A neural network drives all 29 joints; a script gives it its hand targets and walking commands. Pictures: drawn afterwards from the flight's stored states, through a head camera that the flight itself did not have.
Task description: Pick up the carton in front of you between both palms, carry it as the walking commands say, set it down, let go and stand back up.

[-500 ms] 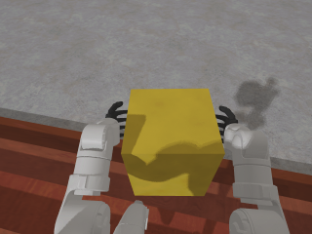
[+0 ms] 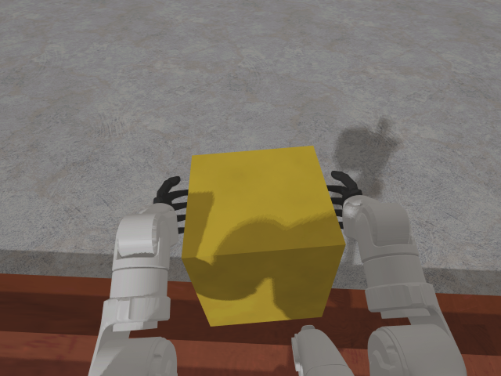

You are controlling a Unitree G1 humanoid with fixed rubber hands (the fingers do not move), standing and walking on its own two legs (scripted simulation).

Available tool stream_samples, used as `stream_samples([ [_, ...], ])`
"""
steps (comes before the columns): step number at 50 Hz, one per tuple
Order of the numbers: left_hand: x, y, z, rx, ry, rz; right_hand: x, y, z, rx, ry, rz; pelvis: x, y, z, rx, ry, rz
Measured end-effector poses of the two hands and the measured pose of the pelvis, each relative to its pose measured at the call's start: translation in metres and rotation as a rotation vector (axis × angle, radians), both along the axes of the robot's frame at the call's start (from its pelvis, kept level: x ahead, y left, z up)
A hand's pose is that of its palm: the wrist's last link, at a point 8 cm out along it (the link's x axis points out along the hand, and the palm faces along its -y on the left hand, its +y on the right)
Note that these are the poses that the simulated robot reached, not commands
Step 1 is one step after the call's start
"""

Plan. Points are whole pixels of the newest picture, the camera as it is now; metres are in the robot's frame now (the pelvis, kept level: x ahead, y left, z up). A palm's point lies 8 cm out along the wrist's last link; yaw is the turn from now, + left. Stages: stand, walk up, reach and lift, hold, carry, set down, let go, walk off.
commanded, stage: carry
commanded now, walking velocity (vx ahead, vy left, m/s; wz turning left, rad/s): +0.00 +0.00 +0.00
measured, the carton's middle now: (259, 239) +0.34 -0.01 +0.00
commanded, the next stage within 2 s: none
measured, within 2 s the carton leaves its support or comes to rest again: neither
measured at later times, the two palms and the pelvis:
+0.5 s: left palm (185, 156) +0.65 +0.16 -0.07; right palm (296, 149) +0.67 -0.14 -0.08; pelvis +0.31 -0.02 -0.16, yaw +0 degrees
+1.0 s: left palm (193, 127) +0.99 +0.18 -0.24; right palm (273, 127) +0.97 -0.12 -0.24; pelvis +0.64 +0.05 -0.32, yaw -1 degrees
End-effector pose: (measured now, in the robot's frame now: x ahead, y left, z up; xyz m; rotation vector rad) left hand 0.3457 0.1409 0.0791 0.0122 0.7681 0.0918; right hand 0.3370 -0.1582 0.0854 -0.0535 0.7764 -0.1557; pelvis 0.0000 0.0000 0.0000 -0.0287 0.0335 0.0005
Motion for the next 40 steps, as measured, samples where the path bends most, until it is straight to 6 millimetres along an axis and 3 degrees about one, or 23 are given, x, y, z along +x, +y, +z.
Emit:
stream_samples([
  [6, 0.084, -0.004, -0.014, -0.021, -0.084, 0.009, 0.086, -0.004, -0.009, -0.024, -0.083, 0.011, 0.082, -0.009, -0.034, 0.019, 0.004, 0.033],
  [10, 0.144, -0.007, -0.027, 0.013, -0.15, 0.031, 0.156, -0.007, -0.028, 0.003, -0.147, 0.041, 0.15, -0.015, -0.078, 0.041, -0.028, 0.027],
  [13, 0.18, 0.008, -0.051, 0.052, -0.165, 0.086, 0.212, 0.008, -0.055, 0.027, -0.166, 0.106, 0.19, -0.02, -0.118, 0.032, -0.026, 0.02],
  [15, 0.198, 0.016, -0.075, 0.052, -0.123, 0.102, 0.236, 0.017, -0.078, 0.025, -0.125, 0.126, 0.209, -0.024, -0.134, 0.02, -0.023, 0.014],
  [21, 0.253, 0.019, -0.132, 0.027, 0.006, 0.115, 0.29, 0.02, -0.139, 0.041, 0.006, 0.11, 0.268, -0.028, -0.152, 0.03, -0.023, 0.024],
  [25, 0.304, 0.015, -0.15, 0.037, 0.023, 0.087, 0.331, 0.015, -0.162, 0.056, 0.023, 0.075, 0.315, -0.02, -0.16, 0.037, -0.006, 0.007],
  [30, 0.378, 0.021, -0.164, 0.066, -0.021, 0.062, 0.398, 0.021, -0.184, 0.081, -0.021, 0.054, 0.382, -0.002, -0.183, 0.026, 0.007, -0.022],
  [35, 0.466, 0.035, -0.188, 0.054, -0.121, 0.035, 0.476, 0.035, -0.205, 0.054, -0.123, 0.04, 0.466, 0.018, -0.237, 0.0, -0.033, -0.02],
  [37, 0.506, 0.031, -0.203, 0.033, -0.16, -0.01, 0.502, 0.031, -0.216, 0.019, -0.16, 0.001, 0.499, 0.026, -0.266, 0.01, -0.04, -0.007],
  [40, 0.549, 0.023, -0.232, 0.024, -0.123, -0.047, 0.531, 0.024, -0.245, 0.005, -0.122, -0.035, 0.534, 0.036, -0.291, 0.017, -0.025, -0.011],
])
